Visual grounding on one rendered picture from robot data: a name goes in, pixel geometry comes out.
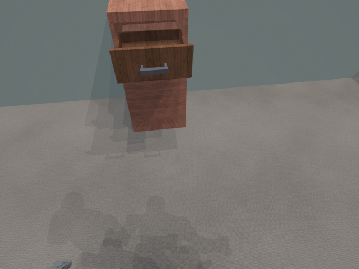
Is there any cabinet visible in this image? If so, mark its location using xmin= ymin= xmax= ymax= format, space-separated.
xmin=106 ymin=0 xmax=188 ymax=132

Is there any handle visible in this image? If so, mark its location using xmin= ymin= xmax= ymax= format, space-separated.
xmin=140 ymin=63 xmax=168 ymax=75

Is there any drawer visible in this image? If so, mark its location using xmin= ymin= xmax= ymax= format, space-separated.
xmin=109 ymin=29 xmax=194 ymax=83

